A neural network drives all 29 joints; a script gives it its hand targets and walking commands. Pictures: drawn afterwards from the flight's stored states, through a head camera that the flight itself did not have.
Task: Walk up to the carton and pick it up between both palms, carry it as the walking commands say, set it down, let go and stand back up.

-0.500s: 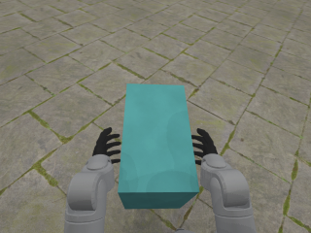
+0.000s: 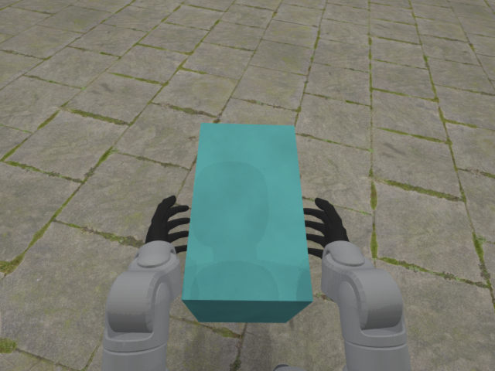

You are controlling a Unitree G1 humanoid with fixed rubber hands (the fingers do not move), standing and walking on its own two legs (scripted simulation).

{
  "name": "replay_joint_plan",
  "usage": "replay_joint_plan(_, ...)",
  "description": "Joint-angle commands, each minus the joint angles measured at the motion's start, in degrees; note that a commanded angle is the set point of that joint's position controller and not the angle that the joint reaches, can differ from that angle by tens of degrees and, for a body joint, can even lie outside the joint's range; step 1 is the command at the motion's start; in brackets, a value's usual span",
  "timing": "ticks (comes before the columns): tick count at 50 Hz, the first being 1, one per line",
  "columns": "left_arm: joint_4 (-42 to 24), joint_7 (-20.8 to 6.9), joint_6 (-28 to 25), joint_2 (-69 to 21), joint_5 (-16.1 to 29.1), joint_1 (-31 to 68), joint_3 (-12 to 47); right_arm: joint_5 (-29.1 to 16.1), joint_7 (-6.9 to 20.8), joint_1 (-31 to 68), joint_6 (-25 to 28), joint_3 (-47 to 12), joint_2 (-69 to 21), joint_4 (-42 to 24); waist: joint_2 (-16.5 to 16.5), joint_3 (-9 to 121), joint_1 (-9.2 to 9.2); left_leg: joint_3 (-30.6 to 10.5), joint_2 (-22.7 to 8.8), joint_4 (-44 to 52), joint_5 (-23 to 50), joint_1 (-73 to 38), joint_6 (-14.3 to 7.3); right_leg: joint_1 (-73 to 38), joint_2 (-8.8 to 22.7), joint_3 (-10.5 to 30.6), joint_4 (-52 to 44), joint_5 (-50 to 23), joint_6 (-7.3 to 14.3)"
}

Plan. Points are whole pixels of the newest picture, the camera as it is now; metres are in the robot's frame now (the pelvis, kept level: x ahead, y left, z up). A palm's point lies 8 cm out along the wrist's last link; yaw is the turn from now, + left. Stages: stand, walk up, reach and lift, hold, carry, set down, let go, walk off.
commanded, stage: carry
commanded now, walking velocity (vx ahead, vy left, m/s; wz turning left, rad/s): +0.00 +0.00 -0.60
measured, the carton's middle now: (245, 227) +0.36 +0.00 +0.01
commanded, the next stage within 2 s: none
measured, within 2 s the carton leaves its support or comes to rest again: neither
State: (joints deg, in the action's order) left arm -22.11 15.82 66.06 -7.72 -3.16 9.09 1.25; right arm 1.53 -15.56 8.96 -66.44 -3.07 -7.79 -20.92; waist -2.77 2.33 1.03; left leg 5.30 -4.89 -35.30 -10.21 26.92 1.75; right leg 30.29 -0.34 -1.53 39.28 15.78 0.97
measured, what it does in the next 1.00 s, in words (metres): steps on the spot: right foot, then left foot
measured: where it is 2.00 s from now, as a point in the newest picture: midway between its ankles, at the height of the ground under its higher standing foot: outside the picture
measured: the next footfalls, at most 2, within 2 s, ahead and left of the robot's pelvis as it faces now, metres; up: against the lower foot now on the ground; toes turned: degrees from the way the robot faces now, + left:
right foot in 0.16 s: +0.05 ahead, -0.14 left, +0.00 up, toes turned -15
left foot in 0.46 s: +0.04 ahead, +0.10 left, +0.00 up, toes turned -8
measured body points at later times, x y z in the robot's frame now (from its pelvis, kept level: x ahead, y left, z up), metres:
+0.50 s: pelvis -0.07 -0.03 +0.01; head -0.06 -0.02 +0.46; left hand +0.26 +0.03 +0.08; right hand +0.20 -0.22 +0.08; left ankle +0.00 +0.10 -0.72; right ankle +0.01 -0.13 -0.72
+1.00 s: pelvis -0.09 -0.01 +0.01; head -0.10 +0.00 +0.46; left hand +0.23 +0.05 +0.08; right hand +0.18 -0.20 +0.08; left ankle +0.00 +0.10 -0.72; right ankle +0.01 -0.13 -0.72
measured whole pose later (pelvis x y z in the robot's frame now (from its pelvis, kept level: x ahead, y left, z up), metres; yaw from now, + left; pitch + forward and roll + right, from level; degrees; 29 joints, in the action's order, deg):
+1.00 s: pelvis -0.09 -0.01 +0.01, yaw -11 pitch +3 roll +1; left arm -5.4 12.8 60.8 -8.5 -4.5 13.6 -1.8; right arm 6.8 -13.3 14.5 -61.4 1.5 -8.7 -4.1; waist -1.5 5.7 0.4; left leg 2.5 -1.2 -30.8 -11.2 23.8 0.8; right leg 26.8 0.6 -3.9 26.5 3.3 2.2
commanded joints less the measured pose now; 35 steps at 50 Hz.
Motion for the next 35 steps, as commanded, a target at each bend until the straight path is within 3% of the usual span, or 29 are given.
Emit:
replay_joint_plan(1, -8.5, -11.6, -0.7, -59.4, 16.7, 20.0, 27.9, -16.0, 11.2, 19.2, 3.1, -24.8, -60.4, -8.7, 20.6, 18.4, -1.43, -16.1, -22.4, 19.3, -5.4, -11.5, -9.3, 0.6, 3.1, -4.9, 11.3, 11.3, -1.1)
replay_joint_plan(2, -7.1, -12.2, -0.2, -59.5, 17.5, 20.8, 27.6, -15.0, 11.0, 20.2, 2.8, -24.3, -59.7, -8.4, 16.0, 16.7, -1.34, -14.4, -21.1, 18.0, -1.5, -9.8, -8.2, -0.5, 3.0, -5.3, 10.0, 10.6, -0.8)
replay_joint_plan(3, -7.0, -12.5, 0.2, -60.1, 19.2, 23.0, 28.4, -13.4, 10.7, 19.6, 2.5, -22.8, -59.5, -7.4, 14.4, 17.0, -0.93, -8.7, -18.1, 16.2, 1.2, -8.9, -6.3, -4.4, 2.8, -6.4, 6.6, 9.4, -1.0)
replay_joint_plan(4, -5.7, -12.6, 0.3, -60.3, 19.6, 22.8, 28.2, -12.9, 10.4, 20.1, 2.6, -22.3, -58.6, -8.0, 14.5, 17.8, -0.78, -4.1, -15.4, 13.6, 2.0, -11.3, -4.5, -5.5, 2.3, -6.5, 2.3, 8.0, -0.7)
replay_joint_plan(6, -4.6, -12.6, 0.7, -60.0, 19.7, 22.3, 27.6, -12.4, 10.1, 21.2, 2.5, -21.2, -57.5, -8.1, 15.0, 17.6, -1.17, -1.1, -14.8, 11.5, -1.9, -10.3, -3.0, -9.9, 1.4, -9.3, -5.8, 2.7, -1.2)
replay_joint_plan(7, -4.1, -12.4, 0.6, -60.7, 19.9, 22.3, 28.0, -11.9, 9.9, 20.5, 2.6, -20.7, -57.5, -7.7, 14.4, 18.6, -1.25, -0.2, -13.0, 9.7, -4.9, -9.1, -1.6, -13.3, 1.9, -6.9, -9.1, -0.9, -0.6)
replay_joint_plan(8, -3.4, -12.4, 0.8, -60.8, 19.8, 22.3, 27.5, -11.7, 9.7, 19.9, 2.4, -20.4, -57.7, -6.9, 10.3, 18.2, -1.3, 0.0, -11.4, 7.1, -7.9, -7.4, -0.6, -15.3, 3.3, -3.2, -12.6, -3.4, -0.3)
replay_joint_plan(9, -3.2, -12.5, 1.1, -60.3, 19.1, 21.9, 26.6, -12.2, 9.6, 21.5, 2.2, -21.4, -58.5, -7.1, 3.3, 17.9, -1.68, 1.0, -9.3, -0.4, -7.9, -4.2, 1.0, -17.5, 8.3, 5.1, -17.0, -3.0, 0.7)
replay_joint_plan(10, -2.3, -12.4, 1.1, -58.8, 18.6, 20.4, 25.5, -12.2, 9.4, 20.9, 1.6, -21.9, -58.3, -6.0, -10.5, 17.6, -2.23, 2.0, -4.2, -9.4, -13.8, 3.9, 3.5, -20.8, 18.3, 19.1, -21.1, -9.8, 4.0)
replay_joint_plan(11, -0.7, -12.2, 1.0, -58.4, 17.4, 19.3, 24.4, -13.1, 9.8, 23.2, 1.1, -22.9, -57.2, -6.8, -13.0, 15.7, -2.4, 1.1, -1.1, -14.5, -20.1, 8.0, 4.1, -18.0, 20.4, 22.0, -20.1, -16.5, 7.9)
replay_joint_plan(13, -1.7, -12.7, 0.9, -60.5, 17.4, 19.7, 24.6, -15.3, 10.4, 26.5, 1.3, -24.8, -61.0, -7.7, -5.1, 18.8, -2.5, -4.8, -1.8, -19.7, -17.3, 9.7, 2.9, -22.2, 18.6, 15.4, -17.7, -17.9, 8.3)
replay_joint_plan(15, -3.7, -12.6, -0.3, -61.8, 17.0, 19.2, 24.0, -17.4, 10.8, 28.6, 1.7, -26.7, -63.4, -9.3, -5.8, 21.0, -2.25, -5.7, -1.7, -17.4, -14.7, 9.5, 2.8, -25.6, 15.5, 10.3, -15.3, -22.2, 7.2)
replay_joint_plan(16, 0.8, -12.4, -1.1, -59.4, 14.7, 18.5, 20.6, -16.0, 11.1, 27.4, 2.0, -24.3, -61.8, -3.6, -4.8, 22.2, -2.32, -5.0, -0.7, -16.1, -14.6, 8.0, 2.8, -25.7, 15.3, 10.2, -15.5, -20.8, 6.6)
replay_joint_plan(17, -1.0, -12.4, -2.3, -58.9, 14.3, 20.4, 20.1, -16.7, 11.5, 29.9, 3.0, -25.0, -61.9, -5.1, -5.8, 22.4, -2.4, -4.8, -0.3, -13.1, -14.7, 7.0, 3.0, -26.7, 15.2, 10.6, -16.2, -19.5, 6.6)
replay_joint_plan(20, 10.5, -12.4, -6.3, -52.7, 9.1, 20.9, 13.1, -12.5, 12.2, 30.7, 6.7, -18.2, -55.0, 6.0, -5.2, 23.2, -2.23, -3.9, 1.2, -5.0, -14.3, 1.3, 2.6, -23.5, 15.1, 11.0, -17.5, -10.2, 6.8)
replay_joint_plan(21, 11.0, -12.3, -8.0, -51.0, 8.4, 21.4, 12.4, -11.7, 12.5, 29.2, 8.2, -17.0, -53.6, 8.1, -4.5, 23.6, -2.09, -3.3, 2.2, -0.5, -13.3, -0.9, 2.3, -22.8, 14.4, 11.6, -18.1, -6.0, 6.2)
replay_joint_plan(22, 4.4, -12.2, -8.6, -54.0, 11.0, 23.3, 16.0, -14.1, 12.6, 31.4, 9.0, -20.5, -56.4, 1.6, -4.0, 23.4, -1.73, -3.1, 2.6, 4.8, -10.4, -3.8, 2.0, -21.7, 13.7, 11.8, -18.2, -1.9, 5.7)
replay_joint_plan(23, -1.5, -12.2, -8.3, -57.3, 13.6, 23.2, 20.2, -16.4, 12.5, 31.1, 8.8, -24.0, -59.8, -4.6, -2.2, 25.1, -1.26, -3.9, 1.2, 9.8, -4.0, -9.2, 1.4, -20.3, 12.9, 10.2, -16.8, -4.3, 4.4)
replay_joint_plan(24, -6.3, -11.9, -6.9, -60.7, 15.9, 22.9, 23.4, -18.5, 12.1, 30.6, 7.4, -27.3, -63.3, -9.8, -1.5, 25.1, -1.42, -6.0, -1.2, 10.8, -2.3, -12.3, 0.8, -17.6, 11.2, 8.7, -14.7, -5.6, 3.4)
replay_joint_plan(25, -2.8, -11.8, -5.5, -61.8, 15.4, 19.8, 23.4, -17.3, 11.6, 29.2, 6.6, -26.4, -62.5, -9.1, 3.4, 26.2, -1.87, -11.3, -5.6, 12.4, -4.0, -13.1, -1.0, -17.5, 8.8, 5.9, -12.9, -6.8, 2.2)
replay_joint_plan(26, -3.4, -11.4, -4.2, -60.9, 15.3, 19.5, 24.6, -16.1, 11.3, 24.4, 5.5, -24.5, -61.6, -5.8, 8.6, 24.2, -1.98, -14.6, -7.4, 14.3, -9.3, -9.2, -2.5, -17.7, 6.9, 4.3, -12.4, -5.9, 1.8)
replay_joint_plan(27, -1.5, -11.6, -3.2, -60.3, 15.5, 20.3, 25.0, -15.2, 11.1, 22.1, 4.6, -23.4, -61.2, -2.6, 8.7, 22.2, -2.12, -13.3, -6.4, 14.8, -14.0, -4.8, -2.5, -19.4, 6.6, 4.6, -13.4, -5.3, 1.9)
replay_joint_plan(29, 1.5, -11.8, -3.2, -56.7, 14.7, 22.4, 23.6, -12.9, 11.4, 23.0, 4.4, -20.9, -57.5, 1.6, 5.4, 21.1, -1.88, -6.9, -2.9, 10.9, -11.1, -6.2, -0.5, -17.6, 8.8, 6.9, -16.6, -4.5, 2.2)
replay_joint_plan(30, 2.2, -12.2, -3.3, -56.7, 15.1, 22.8, 24.0, -12.3, 11.5, 23.6, 4.8, -20.6, -56.6, 1.4, 4.5, 20.3, -1.6, -6.4, -2.1, 10.0, -10.1, -7.3, -0.3, -15.9, 9.6, 7.7, -18.4, -2.4, 2.2)
replay_joint_plan(31, -2.3, -12.5, -2.9, -59.8, 17.1, 23.8, 27.0, -14.2, 11.6, 25.7, 4.6, -23.4, -58.9, -4.1, 3.4, 18.8, -1.42, -5.9, -1.3, 9.1, -9.5, -8.1, 0.0, -13.8, 10.5, 9.5, -20.0, 0.5, 2.3)
replay_joint_plan(33, -1.1, -12.7, -2.5, -59.4, 17.8, 25.7, 26.6, -12.7, 11.3, 24.4, 4.1, -21.4, -58.9, -0.7, 3.3, 16.1, -1.24, -7.2, -1.3, 10.5, -12.8, -6.5, -0.5, -11.2, 9.6, 8.8, -20.6, 5.4, 1.4)
replay_joint_plan(35, 1.9, -12.6, -1.8, -58.2, 16.6, 23.9, 24.8, -12.4, 11.3, 25.3, 3.5, -21.0, -57.6, 0.3, 2.1, 16.3, -1.38, -7.5, -1.8, 11.1, -14.0, -5.9, -0.8, -11.0, 9.1, 8.4, -20.6, 5.2, 1.4)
